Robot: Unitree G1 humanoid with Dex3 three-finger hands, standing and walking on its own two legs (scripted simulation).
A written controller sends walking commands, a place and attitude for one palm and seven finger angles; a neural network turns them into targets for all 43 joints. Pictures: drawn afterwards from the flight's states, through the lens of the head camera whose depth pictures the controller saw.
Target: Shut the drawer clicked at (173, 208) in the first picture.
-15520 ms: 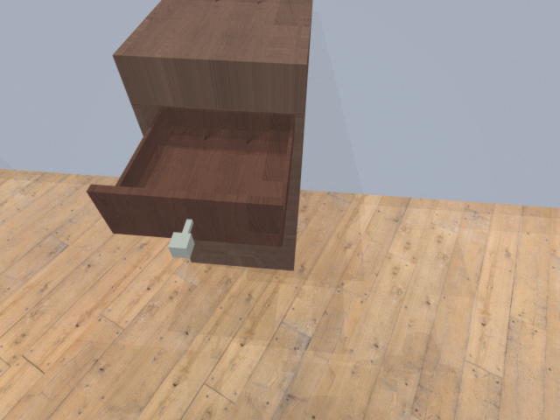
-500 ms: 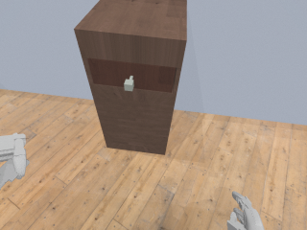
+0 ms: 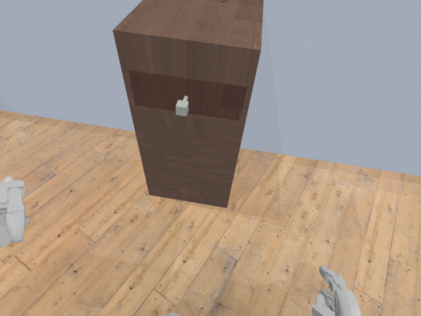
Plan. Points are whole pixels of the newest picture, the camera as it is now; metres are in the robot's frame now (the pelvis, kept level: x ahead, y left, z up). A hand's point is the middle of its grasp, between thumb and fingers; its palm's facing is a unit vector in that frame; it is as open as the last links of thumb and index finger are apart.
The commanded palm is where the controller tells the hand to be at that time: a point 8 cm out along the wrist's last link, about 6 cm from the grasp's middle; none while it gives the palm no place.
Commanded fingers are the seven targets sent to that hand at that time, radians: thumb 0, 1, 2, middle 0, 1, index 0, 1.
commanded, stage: step back with the hand held close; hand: left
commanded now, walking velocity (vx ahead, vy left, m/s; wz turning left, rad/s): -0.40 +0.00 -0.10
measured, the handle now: (183, 104) +0.76 +0.12 -0.06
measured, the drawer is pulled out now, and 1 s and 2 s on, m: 0.00 0.00 0.00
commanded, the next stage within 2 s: stop stepping back and stand still in 0.36 s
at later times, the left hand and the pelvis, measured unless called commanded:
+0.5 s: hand out of the picture +0.09 +0.27 +0.19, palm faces +0.35 -0.84 -0.41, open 3.3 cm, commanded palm +0.05 +0.30 +0.20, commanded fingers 0.00 0.90 0.90 -1.40 -1.60 -1.40 -1.60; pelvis -0.10 +0.03 +0.01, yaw -4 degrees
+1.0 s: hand out of the picture +0.02 +0.31 +0.20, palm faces +0.29 -0.90 -0.34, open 3.3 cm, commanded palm -0.01 +0.34 +0.20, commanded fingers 0.00 0.90 0.90 -1.40 -1.60 -1.40 -1.60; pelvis -0.19 +0.09 +0.01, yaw -11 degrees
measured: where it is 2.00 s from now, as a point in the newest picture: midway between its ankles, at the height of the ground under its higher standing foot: outside the picture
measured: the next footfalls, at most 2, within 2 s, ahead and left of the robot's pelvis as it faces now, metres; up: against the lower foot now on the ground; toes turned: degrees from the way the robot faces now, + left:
right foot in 0.50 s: -0.13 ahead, -0.12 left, +0.00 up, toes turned -7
left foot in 0.62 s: +0.01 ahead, +0.10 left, +0.00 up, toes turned -5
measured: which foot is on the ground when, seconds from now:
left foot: down 0.00-0.50, up 0.52-0.60, down 0.62-0.84, up 0.86-1.00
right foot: down 0.00-0.28, up 0.30-0.48, down 0.50-0.66, up 0.68-0.84, down 0.86-1.00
